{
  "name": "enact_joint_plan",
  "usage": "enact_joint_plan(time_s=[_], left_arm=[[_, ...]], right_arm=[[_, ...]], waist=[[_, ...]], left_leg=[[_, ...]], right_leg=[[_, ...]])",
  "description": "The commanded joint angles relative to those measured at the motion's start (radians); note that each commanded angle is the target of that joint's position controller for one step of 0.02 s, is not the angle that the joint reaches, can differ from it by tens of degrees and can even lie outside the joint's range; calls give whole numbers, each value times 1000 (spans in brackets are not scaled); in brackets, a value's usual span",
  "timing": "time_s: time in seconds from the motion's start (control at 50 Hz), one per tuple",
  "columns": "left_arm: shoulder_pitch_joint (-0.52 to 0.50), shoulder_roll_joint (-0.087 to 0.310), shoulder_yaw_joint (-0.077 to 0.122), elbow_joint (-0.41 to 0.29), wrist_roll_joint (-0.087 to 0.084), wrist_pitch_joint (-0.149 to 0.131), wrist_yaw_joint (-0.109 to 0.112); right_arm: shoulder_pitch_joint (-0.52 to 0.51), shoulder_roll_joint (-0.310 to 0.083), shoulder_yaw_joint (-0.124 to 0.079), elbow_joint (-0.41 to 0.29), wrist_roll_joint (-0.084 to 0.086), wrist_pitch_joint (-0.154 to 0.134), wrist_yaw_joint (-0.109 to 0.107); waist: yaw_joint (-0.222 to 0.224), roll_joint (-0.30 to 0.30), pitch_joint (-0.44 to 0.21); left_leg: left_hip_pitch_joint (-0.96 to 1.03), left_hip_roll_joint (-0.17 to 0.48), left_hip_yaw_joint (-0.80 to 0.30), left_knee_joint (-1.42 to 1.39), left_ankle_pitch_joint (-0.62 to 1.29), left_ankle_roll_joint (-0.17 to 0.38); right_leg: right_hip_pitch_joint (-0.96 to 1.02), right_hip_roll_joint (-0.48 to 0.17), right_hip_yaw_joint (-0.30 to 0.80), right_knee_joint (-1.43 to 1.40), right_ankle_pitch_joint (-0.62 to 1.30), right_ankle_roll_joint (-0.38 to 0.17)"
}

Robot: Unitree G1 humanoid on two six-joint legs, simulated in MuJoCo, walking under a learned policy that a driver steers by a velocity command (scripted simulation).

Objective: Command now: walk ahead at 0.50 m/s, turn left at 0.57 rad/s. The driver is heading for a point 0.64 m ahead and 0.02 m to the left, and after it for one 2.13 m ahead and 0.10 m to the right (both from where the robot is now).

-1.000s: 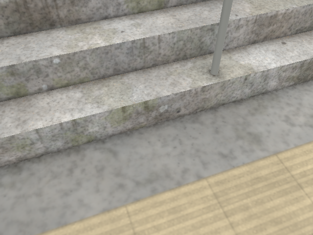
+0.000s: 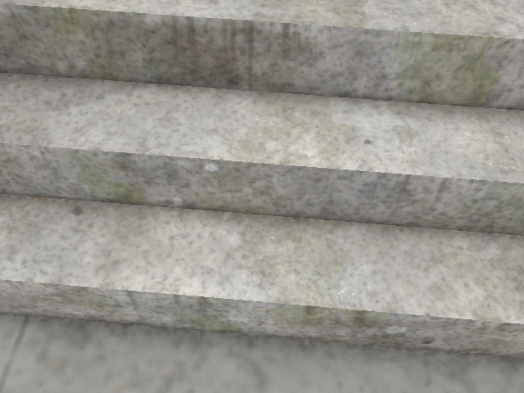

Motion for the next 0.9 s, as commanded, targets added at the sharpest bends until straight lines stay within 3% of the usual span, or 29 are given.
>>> enact_joint_plan(time_s=[0.02, 0.16, 0.24, 0.26, 0.3, 0.34, 0.36, 0.38, 0.4, 0.42, 0.44, 0.46, 0.5, 0.56, 0.58, 0.62, 0.66, 0.68, 0.7, 0.72, 0.74, 0.76, 0.78, 0.84, 0.9], left_arm=[[70, 75, 14, -41, 18, 23, -1], [-182, 80, 7, -125, 2, 27, -8], [-272, 70, -9, -164, -6, 11, -5], [-269, 72, -12, -169, -8, 5, -2], [-129, 76, -10, -128, -14, -7, 12], [71, 117, 8, -64, 1, -25, 27], [188, 154, 21, -40, 19, -36, 38], [226, 248, 35, -51, 35, -41, 42], [204, 269, 55, -34, 23, -23, 28], [99, 157, 36, -70, 8, -20, 17], [23, 81, 14, -86, -8, -20, 11], [13, 53, 2, -76, -7, -25, 12], [44, 32, -15, -34, -11, -50, 16], [17, 56, -23, -9, -11, -70, 12], [24, 70, -22, -4, -12, -64, 14], [75, 86, -20, 19, -18, -47, 21], [81, 79, -23, 26, -31, -32, 24], [70, 70, -27, 26, -36, -25, 26], [81, 60, -32, 28, -34, -22, 27], [103, 50, -36, 25, -24, -16, 26], [224, 0, -48, 56, -26, 0, 23], [210, -2, -56, 82, -19, 17, 32], [180, 32, -45, 88, -13, 31, 37], [173, 43, -38, 99, -15, 43, 35], [179, 30, -40, 126, -20, 43, 43]], right_arm=[[41, -127, -24, -41, 15, -34, -6], [152, -157, -29, -9, 7, -35, -11], [173, -163, -29, -5, -3, -38, -19], [169, -160, -27, -3, -5, -40, -21], [131, -143, -22, -1, -13, -49, -29], [93, -153, -22, 3, 1, -59, -25], [78, -120, -9, -7, 6, -69, -21], [166, -4, 23, -30, 5, -73, -24], [271, -46, 18, -6, 21, -59, -31], [213, -94, 15, 21, -11, -40, -33], [115, -106, 13, 9, -19, -38, -21], [72, -87, 18, 1, -21, -34, -19], [74, -47, 30, 8, -33, -19, -20], [90, -4, 50, 28, -25, -4, -23], [63, 1, 56, 29, -20, -1, -26], [28, -2, 62, 39, -11, 3, -30], [7, 3, 68, 48, -7, 1, -35], [-6, 6, 73, 52, -12, -2, -37], [-30, -18, 73, 51, -24, -9, -40], [-22, -64, 67, 54, -34, -13, -43], [-41, -76, 68, 71, -25, -6, -42], [-73, -47, 69, 74, -4, -1, -37], [-54, -17, 76, 85, 0, 2, -39], [-32, -12, 82, 120, 0, -3, -49], [-27, -8, 81, 134, 4, -7, -53]], waist=[[27, 29, -104], [-58, 82, -42], [-82, 100, -43], [-79, 100, -47], [-17, 140, -99], [82, 70, -161], [132, 28, -213], [63, -206, -269], [16, -303, -299], [-10, -70, -180], [-2, 2, -96], [-10, 3, -56], [-33, -15, -88], [-75, -86, -163], [-60, -116, -174], [-28, -146, -194], [-23, -135, -190], [-32, -104, -176], [-26, -62, -161], [-11, -1, -156], [58, 102, -135], [33, 89, -89], [8, 44, -14], [17, 91, -18], [18, 57, -33]], left_leg=[[145, 263, -294, -218, 359, 147], [201, 226, -314, -236, 258, 93], [233, 218, -313, -168, 392, 80], [239, 226, -316, -149, 452, 68], [214, 246, -324, -71, 570, 46], [203, 183, -289, 161, 749, 19], [73, 126, -276, 359, 563, -4], [-84, 29, -202, 609, -128, -26], [-269, -31, -149, 769, -377, -33], [-293, 58, -193, 818, -279, -26], [-271, 80, -183, 774, -204, -37], [-245, 92, -173, 742, -179, -58], [-108, 94, -152, 678, -151, -96], [13, 77, -80, 386, -157, -142], [30, 75, -57, 302, -143, -148], [52, 74, -32, 198, -78, -149], [114, 91, -24, 78, 13, -140], [176, 105, -32, -20, 104, -133], [234, 152, -88, -75, 187, -127], [290, 248, -183, -73, 309, -114], [238, 301, -208, -31, 358, -67], [124, 266, -198, -62, 174, -62], [62, 236, -188, -96, 60, -81], [60, 213, -176, -118, 101, -95], [96, 218, -177, -107, 185, -90]], right_leg=[[-87, -18, 16, -67, 41, 24], [-208, 16, 7, -373, 264, 58], [-138, 66, -5, -532, 296, 47], [-97, 74, -7, -566, 299, 34], [91, 91, 4, -570, 257, -2], [306, 133, -33, -704, 246, -39], [494, 35, 55, -730, 243, -65], [625, -253, 362, -731, 444, -129], [633, -346, 701, -868, 288, -264], [492, -303, 619, -904, 32, -255], [374, -234, 471, -932, 83, -227], [314, -192, 342, -942, 345, -205], [243, -140, 135, -881, 938, -188], [262, -80, -3, -827, 1201, -154], [284, -71, -12, -818, 1201, -147], [327, -70, -5, -798, 1119, -141], [306, -75, 15, -783, 917, -129], [262, -68, 24, -779, 752, -106], [211, -50, 44, -788, 516, -72], [154, -24, 50, -785, 242, -45], [188, 8, 41, -847, 28, -34], [263, 21, 35, -872, 32, -24], [258, 22, 32, -839, 53, -20], [302, 1, 39, -821, 127, -19], [318, -5, 40, -824, 142, -16]])
Velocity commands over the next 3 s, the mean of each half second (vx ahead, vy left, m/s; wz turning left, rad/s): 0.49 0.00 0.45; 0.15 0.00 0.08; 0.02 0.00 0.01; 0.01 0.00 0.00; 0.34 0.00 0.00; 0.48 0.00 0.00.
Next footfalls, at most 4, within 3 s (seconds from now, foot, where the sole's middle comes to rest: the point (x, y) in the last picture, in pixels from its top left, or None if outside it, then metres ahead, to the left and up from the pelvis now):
0.36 right None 0.36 -0.11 -0.77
0.70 left None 0.36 0.10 -0.77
2.60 left None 0.43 0.13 -0.77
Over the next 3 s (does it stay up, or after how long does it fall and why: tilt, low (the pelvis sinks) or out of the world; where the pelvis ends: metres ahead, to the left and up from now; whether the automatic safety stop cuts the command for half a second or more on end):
stays up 0.48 0.05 0.01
